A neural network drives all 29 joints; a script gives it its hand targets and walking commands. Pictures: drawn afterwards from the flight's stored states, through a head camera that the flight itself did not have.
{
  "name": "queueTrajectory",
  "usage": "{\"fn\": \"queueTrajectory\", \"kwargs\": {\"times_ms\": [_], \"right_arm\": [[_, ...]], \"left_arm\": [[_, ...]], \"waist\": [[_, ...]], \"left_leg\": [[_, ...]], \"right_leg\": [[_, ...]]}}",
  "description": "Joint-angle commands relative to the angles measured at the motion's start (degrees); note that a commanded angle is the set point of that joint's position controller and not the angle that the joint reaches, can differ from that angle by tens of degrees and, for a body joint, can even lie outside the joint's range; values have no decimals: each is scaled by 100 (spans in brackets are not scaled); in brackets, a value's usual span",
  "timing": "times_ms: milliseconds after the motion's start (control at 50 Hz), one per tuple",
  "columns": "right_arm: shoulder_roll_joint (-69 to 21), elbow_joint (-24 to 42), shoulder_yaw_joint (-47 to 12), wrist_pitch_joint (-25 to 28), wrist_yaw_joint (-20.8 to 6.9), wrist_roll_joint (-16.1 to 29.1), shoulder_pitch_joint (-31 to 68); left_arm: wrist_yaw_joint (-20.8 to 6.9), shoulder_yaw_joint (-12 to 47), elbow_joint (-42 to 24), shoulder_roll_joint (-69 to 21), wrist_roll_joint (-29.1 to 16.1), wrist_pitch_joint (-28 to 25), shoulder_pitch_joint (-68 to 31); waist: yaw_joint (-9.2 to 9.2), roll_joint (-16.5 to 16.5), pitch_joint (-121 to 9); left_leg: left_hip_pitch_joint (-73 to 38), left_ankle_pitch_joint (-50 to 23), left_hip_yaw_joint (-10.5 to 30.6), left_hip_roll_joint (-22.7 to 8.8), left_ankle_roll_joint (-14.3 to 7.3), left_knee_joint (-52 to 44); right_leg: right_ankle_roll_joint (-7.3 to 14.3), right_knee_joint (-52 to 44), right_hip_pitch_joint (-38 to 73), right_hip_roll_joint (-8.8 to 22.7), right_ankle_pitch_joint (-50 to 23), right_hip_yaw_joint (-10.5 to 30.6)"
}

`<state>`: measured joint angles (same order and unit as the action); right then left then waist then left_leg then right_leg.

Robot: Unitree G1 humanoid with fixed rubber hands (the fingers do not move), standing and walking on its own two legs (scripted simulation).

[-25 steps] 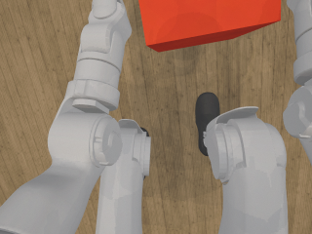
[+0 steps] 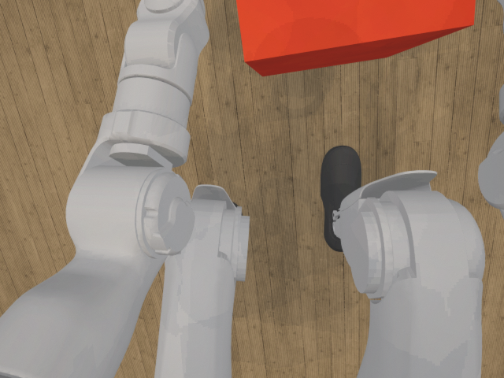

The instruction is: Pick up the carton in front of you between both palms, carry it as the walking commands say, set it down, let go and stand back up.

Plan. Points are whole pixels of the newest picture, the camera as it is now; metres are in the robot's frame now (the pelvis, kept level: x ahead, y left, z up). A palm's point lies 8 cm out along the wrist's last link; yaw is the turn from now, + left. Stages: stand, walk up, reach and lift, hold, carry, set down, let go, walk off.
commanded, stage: set down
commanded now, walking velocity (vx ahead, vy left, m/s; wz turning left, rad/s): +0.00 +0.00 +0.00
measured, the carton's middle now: out of the picture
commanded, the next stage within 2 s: let go in 1.44 s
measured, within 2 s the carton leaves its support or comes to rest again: neither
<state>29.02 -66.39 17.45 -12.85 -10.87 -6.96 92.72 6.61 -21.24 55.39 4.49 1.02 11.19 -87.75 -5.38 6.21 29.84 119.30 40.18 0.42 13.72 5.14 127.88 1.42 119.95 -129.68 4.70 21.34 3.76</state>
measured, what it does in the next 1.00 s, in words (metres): rises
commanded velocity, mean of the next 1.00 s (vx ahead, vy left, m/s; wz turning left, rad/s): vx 0.00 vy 0.00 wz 0.00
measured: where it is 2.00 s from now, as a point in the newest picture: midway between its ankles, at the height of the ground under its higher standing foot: (279, 240)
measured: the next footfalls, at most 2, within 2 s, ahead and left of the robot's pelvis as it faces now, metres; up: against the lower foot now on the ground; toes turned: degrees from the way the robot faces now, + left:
none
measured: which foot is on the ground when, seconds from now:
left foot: down 0.00-1.00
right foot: down 0.00-1.00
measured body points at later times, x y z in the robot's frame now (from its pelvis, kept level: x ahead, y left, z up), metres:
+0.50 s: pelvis +0.01 +0.00 +0.01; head +0.39 -0.08 +0.22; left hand +0.59 +0.04 -0.17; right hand +0.55 -0.34 -0.17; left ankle +0.10 +0.12 -0.34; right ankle +0.17 -0.14 -0.34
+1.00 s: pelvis +0.02 -0.01 +0.13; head +0.36 -0.11 +0.40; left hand +0.60 +0.03 +0.01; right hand +0.55 -0.35 +0.00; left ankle +0.10 +0.12 -0.34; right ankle +0.17 -0.14 -0.34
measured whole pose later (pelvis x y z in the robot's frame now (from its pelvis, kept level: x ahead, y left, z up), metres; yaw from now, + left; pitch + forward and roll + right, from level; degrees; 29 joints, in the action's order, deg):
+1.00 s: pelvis +0.02 -0.01 +0.13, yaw -2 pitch +42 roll +8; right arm 29.7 -59.5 16.7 -12.0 -6.5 -3.8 83.3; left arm 11.1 -19.6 44.7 5.7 -0.6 14.3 -76.3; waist -1.4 3.2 9.7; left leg 107.6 36.3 -0.1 7.3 3.8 101.0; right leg 1.5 95.7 -119.0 0.3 19.0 4.1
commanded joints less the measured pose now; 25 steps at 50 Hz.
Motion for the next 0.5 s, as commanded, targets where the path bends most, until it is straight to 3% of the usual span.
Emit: {"fn": "queueTrajectory", "kwargs": {"times_ms": [0,80,140,160,200,340,480], "right_arm": [[-3216,-214,-750,-37,-749,159,1482],[-2269,-288,-518,172,-517,136,1327],[510,-351,160,602,219,60,789],[1059,-272,230,761,462,100,966],[1470,-95,64,952,684,381,1391],[1416,28,-591,1078,526,1264,1501],[1851,556,-449,814,486,1323,1457]], "left_arm": [[-809,1237,-92,-2875,-157,25,-2451],[-583,1132,-93,-2055,-144,-80,-2246],[68,731,-45,484,-221,-287,-1476],[276,771,-41,918,-311,-343,-1424],[444,921,19,1162,-600,-419,-1526],[376,1429,-152,904,-1118,-409,-1486],[667,1375,-1538,1077,-1091,-174,-1554]], "waist": [[-409,172,-4359],[-428,-3,-4435],[-535,-170,-4848],[-551,-255,-5170],[-529,-369,-5664],[-310,-494,-6649],[-331,-624,-8673]], "left_leg": [[-148,-53,-337,-269,-189,-1535],[-291,-170,-397,-342,-94,-1490],[-609,-485,-472,-417,6,-1476],[-740,-674,-454,-433,17,-1474],[-816,-996,-437,-459,33,-1420],[-518,-1366,-472,-576,19,-1430],[-1315,-1398,-613,-520,17,-1726]], "right_leg": [[255,-424,3790,-492,44,-43],[156,-400,4114,-389,-160,-87],[47,-389,4558,-262,-525,-127],[19,-394,4666,-257,-724,-131],[-8,-325,4945,-231,-1233,-109],[78,-233,5635,-122,-2119,-46],[48,-366,6920,-210,-2330,-286]]}}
